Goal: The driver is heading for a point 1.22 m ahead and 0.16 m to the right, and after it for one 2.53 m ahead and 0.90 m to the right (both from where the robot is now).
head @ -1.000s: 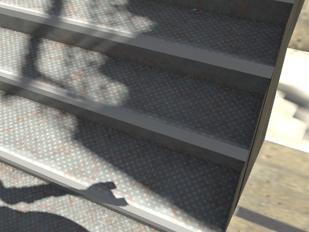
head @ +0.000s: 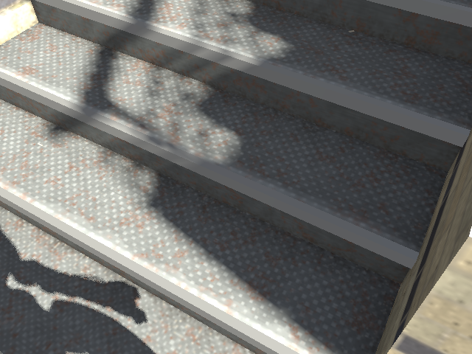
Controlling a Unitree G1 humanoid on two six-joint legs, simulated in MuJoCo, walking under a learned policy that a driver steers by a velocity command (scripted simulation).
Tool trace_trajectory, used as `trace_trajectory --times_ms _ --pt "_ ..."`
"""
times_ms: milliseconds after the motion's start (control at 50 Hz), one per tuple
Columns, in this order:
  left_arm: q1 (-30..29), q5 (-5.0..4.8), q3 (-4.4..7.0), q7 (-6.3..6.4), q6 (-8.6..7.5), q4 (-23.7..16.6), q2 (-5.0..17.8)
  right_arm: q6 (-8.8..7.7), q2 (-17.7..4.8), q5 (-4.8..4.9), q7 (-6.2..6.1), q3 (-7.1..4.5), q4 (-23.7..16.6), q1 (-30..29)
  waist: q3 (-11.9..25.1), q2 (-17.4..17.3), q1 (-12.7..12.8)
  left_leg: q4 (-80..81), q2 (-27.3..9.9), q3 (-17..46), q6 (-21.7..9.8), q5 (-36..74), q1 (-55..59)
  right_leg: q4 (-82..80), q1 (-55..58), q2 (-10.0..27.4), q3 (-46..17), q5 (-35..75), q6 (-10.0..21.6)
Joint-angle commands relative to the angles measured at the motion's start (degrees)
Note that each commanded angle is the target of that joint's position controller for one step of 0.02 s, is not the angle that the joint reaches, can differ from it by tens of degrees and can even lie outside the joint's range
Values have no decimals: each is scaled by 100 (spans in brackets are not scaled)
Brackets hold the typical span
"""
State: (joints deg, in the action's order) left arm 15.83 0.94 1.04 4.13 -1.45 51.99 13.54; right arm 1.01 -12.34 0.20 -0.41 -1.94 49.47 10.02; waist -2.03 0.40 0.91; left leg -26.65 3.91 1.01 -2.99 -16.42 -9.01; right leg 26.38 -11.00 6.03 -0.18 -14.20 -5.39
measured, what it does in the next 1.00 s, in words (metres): stands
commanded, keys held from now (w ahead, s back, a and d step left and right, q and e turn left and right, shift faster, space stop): w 0.92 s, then no key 0.08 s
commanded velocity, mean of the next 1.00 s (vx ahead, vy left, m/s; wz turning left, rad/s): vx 0.00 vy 0.00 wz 0.00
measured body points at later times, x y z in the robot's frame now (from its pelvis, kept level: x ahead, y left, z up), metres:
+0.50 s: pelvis +0.00 +0.00 +0.00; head +0.01 +0.00 +0.45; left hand +0.01 +0.25 -0.15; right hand +0.08 -0.25 -0.14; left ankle -0.02 +0.09 -0.74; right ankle +0.00 -0.17 -0.74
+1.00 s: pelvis +0.00 +0.00 +0.00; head +0.01 +0.00 +0.45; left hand -0.02 +0.24 -0.15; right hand +0.04 -0.26 -0.15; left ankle -0.02 +0.09 -0.74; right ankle +0.00 -0.17 -0.74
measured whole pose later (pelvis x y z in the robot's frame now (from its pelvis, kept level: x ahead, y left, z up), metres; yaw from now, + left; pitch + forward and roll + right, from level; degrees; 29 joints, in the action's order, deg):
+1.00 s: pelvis +0.00 +0.00 +0.00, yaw +0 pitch -1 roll +0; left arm 18.3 0.9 -0.5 4.5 -1.4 63.6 11.0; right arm 0.8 -12.9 0.7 -0.7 -1.5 60.5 11.8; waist -1.7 0.3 0.3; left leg -24.3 3.8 1.0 -2.9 -14.8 -8.8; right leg 23.9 -10.7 5.9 -0.4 -12.6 -5.3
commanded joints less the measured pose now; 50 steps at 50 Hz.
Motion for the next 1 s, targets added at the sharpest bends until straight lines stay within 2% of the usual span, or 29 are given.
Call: trace_trajectory --times_ms 20,120,440,960,1000 --pt "226 -10 109 45 15 -83 563 -124 -632 10 43 -139 -137 -103 175 -83 21 538 -490 489 -13 2082 -116 -207 191 -167 86 635 -57" --pt "240 -12 96 49 52 118 555 -170 -682 23 50 -133 127 -56 153 -75 11 593 -468 460 -6 2049 -106 -255 229 -167 94 652 -53" --pt "383 -12 5 46 31 687 446 -100 -724 40 15 -96 635 28 27 2 -30 669 -376 353 -2 1835 -122 -416 167 -208 155 592 -12" --pt "682 -17 -63 44 -1 1112 293 -72 -670 56 -39 -56 946 322 -67 35 -52 727 -341 278 5 1568 -233 -508 88 -257 173 489 46" --pt "665 -3 -81 61 -46 1119 289 -35 -668 48 -64 -54 925 267 -18 -3 -75 742 -344 281 5 1599 -225 -513 92 -252 163 452 57"
Keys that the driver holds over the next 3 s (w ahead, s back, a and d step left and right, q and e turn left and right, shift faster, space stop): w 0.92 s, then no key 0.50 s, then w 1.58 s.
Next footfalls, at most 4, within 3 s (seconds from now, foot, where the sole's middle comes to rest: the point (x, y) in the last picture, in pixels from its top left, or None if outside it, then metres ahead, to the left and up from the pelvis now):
none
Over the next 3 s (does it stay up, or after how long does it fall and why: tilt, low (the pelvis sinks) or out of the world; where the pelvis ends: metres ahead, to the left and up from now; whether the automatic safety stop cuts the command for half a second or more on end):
stays up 0.00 -0.02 0.01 its command is cut before an obstacle from the start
